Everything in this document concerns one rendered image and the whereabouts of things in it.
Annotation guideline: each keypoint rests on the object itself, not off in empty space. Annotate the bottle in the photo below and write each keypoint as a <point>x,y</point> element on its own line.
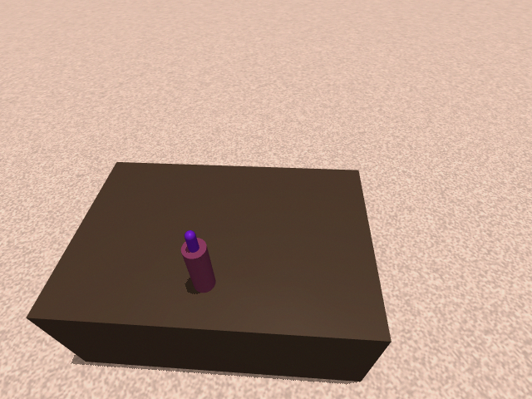
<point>197,260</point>

